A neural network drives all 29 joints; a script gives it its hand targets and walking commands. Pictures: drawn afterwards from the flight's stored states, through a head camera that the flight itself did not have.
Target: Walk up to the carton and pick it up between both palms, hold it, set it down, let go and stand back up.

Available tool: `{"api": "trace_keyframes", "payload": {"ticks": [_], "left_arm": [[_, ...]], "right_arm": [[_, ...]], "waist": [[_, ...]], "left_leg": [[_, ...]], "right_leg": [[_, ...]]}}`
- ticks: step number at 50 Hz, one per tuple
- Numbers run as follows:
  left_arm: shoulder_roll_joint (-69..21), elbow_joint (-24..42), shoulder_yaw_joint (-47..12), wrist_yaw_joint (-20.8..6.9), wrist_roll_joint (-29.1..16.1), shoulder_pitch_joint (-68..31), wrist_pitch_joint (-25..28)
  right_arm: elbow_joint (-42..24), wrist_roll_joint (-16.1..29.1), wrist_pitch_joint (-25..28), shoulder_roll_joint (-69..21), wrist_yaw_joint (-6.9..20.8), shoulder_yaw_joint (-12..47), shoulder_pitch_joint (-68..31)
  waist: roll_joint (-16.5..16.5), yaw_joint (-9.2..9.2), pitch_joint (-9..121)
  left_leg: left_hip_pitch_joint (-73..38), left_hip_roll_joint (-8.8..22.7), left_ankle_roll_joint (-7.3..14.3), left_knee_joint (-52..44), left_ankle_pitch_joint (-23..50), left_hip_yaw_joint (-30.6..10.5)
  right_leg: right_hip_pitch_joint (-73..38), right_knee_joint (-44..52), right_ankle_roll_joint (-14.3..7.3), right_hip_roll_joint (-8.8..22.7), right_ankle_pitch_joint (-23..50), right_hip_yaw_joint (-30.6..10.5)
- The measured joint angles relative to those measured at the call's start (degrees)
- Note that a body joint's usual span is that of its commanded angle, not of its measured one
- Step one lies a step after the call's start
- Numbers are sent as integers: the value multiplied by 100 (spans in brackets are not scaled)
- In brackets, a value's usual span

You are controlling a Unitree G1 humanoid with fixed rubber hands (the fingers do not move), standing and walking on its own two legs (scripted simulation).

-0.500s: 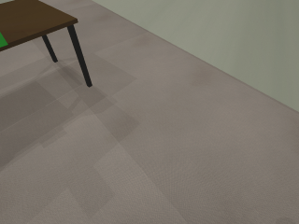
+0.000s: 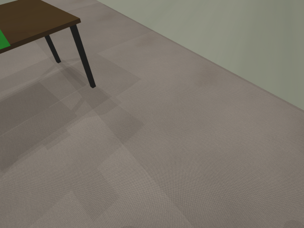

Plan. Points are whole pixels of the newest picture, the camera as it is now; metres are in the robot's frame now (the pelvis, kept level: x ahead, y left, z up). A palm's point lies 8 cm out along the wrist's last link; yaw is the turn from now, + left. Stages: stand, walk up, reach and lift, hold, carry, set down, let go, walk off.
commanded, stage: walk up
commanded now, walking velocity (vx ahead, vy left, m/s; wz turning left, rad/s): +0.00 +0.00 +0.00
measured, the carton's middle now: out of the picture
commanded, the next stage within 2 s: none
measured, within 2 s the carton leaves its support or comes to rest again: neither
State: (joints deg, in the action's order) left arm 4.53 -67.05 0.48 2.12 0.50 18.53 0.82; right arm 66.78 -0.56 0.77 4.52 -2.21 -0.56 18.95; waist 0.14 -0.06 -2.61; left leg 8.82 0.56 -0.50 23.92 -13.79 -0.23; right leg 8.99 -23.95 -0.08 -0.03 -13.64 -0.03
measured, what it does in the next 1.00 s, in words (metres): walks ahead, turning left: left foot, then right foot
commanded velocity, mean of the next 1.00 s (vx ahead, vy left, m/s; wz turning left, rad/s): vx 0.00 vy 0.00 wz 0.00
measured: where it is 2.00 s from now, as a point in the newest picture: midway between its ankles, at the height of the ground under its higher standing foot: (83, 164)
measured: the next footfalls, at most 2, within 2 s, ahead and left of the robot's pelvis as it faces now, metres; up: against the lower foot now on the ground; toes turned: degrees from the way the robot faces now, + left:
left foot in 0.52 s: +0.15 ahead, +0.30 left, +0.00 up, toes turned +29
right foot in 0.96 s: +0.45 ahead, +0.16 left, +0.00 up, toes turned +26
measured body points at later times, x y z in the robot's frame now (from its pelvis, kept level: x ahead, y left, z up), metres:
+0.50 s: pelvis +0.06 +0.10 -0.03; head +0.06 +0.13 +0.42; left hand -0.03 +0.35 -0.19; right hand +0.20 -0.16 -0.15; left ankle +0.11 +0.28 -0.74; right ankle -0.01 -0.11 -0.74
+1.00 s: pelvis +0.29 +0.21 -0.03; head +0.29 +0.20 +0.42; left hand +0.20 +0.45 -0.15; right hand +0.40 -0.01 -0.19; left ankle +0.12 +0.27 -0.72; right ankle +0.41 +0.14 -0.74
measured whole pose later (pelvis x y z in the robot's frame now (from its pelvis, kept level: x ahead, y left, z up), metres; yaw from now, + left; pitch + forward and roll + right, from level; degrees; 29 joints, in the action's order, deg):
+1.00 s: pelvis +0.29 +0.21 -0.03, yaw +34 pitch -2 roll -1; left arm 13.3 -45.4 0.1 -0.6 3.1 21.3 4.2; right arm 56.4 -2.4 1.3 13.1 1.9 -0.6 25.6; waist 2.5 0.5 -1.0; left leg 10.4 0.5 1.5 50.2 -32.3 -5.9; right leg 22.8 -41.6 -0.2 3.4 -16.3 6.7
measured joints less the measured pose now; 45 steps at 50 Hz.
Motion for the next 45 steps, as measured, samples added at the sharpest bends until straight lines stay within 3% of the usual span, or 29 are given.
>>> {"api": "trace_keyframes", "payload": {"ticks": [7, 10, 13, 15, 18, 22, 24, 26, 27, 29, 31, 36, 41, 45], "left_arm": [[-8, 13, 1, 2, 1, -16, 6], [51, 320, 156, 56, 234, -40, 73], [168, 555, 241, 208, 306, -113, 253], [288, 629, 265, 246, 324, -123, 335], [506, 706, 285, 224, 361, -94, 399], [804, 823, 281, 119, 465, -10, 374], [941, 869, 275, 61, 517, 65, 296], [1044, 909, 239, -25, 542, 166, 174], [1118, 948, 210, -108, 504, 138, 70], [1316, 1081, 125, -269, 326, 8, -81], [1415, 1245, 36, -346, 193, -124, -38], [1270, 1724, -60, -440, 167, -176, 122], [1081, 1932, -125, -482, 182, -30, 75], [997, 1992, -124, -480, 186, 129, 132]], "right_arm": [[-8, 1, 5, 2, -3, -1, -19], [-236, -148, -107, 112, 171, -141, 99], [-445, -333, -273, 412, 323, -277, 80], [-576, -377, -304, 643, 410, -353, 28], [-727, -350, -317, 948, 505, -411, -94], [-928, -290, -233, 1218, 614, -395, -268], [-1048, -245, -137, 1294, 644, -373, -320], [-1232, -194, 24, 1368, 609, -419, -345], [-1319, -146, 88, 1329, 542, -460, -383], [-1399, 40, 103, 1113, 396, -386, -409], [-1430, 66, 53, 900, 289, -246, -329], [-1410, -87, 40, 599, 291, -38, 36], [-1263, -130, 101, 530, 344, 22, 396], [-1116, -158, 125, 624, 395, -6, 600]], "waist": [[-7, -2, 9], [50, 95, 16], [129, 62, -35], [128, 48, -69], [42, 36, -94], [-107, -18, -142], [-200, -64, -144], [-259, -44, -116], [-310, 25, -151], [-483, 89, -221], [-573, 67, -254], [-431, 69, -138], [-218, 188, 110], [-76, 231, 245]], "left_leg": [[-4, -3, 2, 4, -10, 0], [727, -30, 24, 1450, -1097, -62], [1703, 198, -187, 3206, -1027, 76], [2083, 407, -298, 3663, -816, 76], [2312, 687, -360, 3433, -519, 68], [2183, 881, -154, 2407, -173, 238], [1929, 838, 3, 1996, -163, 468], [1680, 628, 137, 1692, -28, 591], [1824, 506, 138, 1987, 9, 558], [1842, 277, 145, 2236, -218, 516], [1583, 129, 183, 2005, -299, 489], [807, -41, 305, 1173, -262, 330], [196, -103, 333, 690, -464, 60], [-219, -83, 230, 637, -833, -143]], "right_leg": [[-4, -7, 2, 3, -12, 0], [41, -192, -108, 103, -233, 340], [-48, -284, -33, 289, -362, 734], [-209, -289, 53, 431, -452, 923], [-538, -236, 146, 681, -603, 1178], [-987, -313, 182, 1049, -940, 1533], [-1132, -570, 122, 1283, -1249, 1662], [-946, -1397, -85, 1597, -1650, 1595], [-593, -2260, -141, 1599, -1825, 1195], [199, -3850, -178, 1239, -1865, 317], [853, -4523, -174, 960, -1696, 74], [1814, -3738, -64, 742, -1473, 343], [2199, -2784, 43, 655, -517, 378], [1929, -1857, 74, 574, 220, 348]]}}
